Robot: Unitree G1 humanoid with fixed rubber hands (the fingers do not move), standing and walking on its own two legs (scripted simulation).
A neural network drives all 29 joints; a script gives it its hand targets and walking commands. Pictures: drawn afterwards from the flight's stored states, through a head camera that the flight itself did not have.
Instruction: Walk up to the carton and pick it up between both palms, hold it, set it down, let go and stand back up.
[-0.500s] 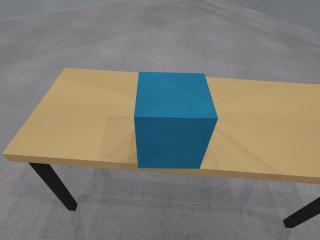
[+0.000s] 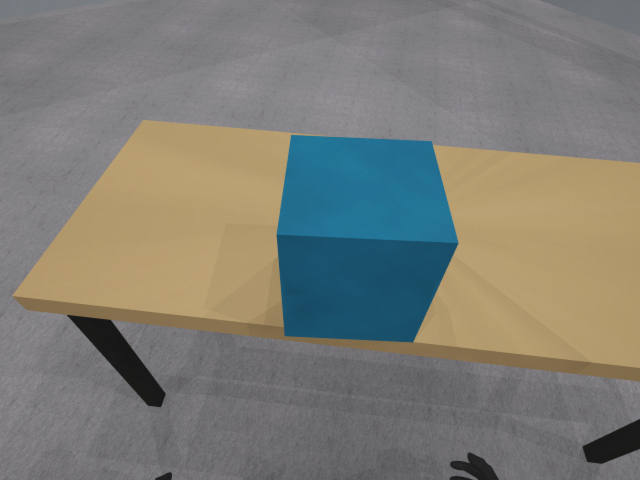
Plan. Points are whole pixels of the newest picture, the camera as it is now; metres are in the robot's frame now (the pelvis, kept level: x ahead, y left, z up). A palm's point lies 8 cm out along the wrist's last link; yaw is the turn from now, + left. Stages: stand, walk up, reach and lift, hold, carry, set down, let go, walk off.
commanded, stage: walk up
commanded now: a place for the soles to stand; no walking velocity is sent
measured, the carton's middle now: (354, 243) +0.46 -0.05 +0.01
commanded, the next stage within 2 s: reach and lift in 0.46 s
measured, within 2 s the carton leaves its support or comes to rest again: neither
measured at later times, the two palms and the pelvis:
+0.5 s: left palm out of the picture +0.06 +0.23 -0.12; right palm out of the picture +0.11 -0.21 -0.11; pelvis +0.00 +0.00 +0.00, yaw +3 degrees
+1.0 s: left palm out of the picture +0.12 +0.23 -0.08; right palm out of the picture +0.15 -0.21 -0.05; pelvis -0.08 -0.01 +0.00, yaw -2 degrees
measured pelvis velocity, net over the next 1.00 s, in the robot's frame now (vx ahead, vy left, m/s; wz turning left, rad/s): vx -0.08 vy -0.01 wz -0.04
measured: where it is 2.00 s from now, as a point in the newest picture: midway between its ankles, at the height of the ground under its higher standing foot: outside the picture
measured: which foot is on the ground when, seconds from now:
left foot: down 0.00-1.00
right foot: down 0.00-1.00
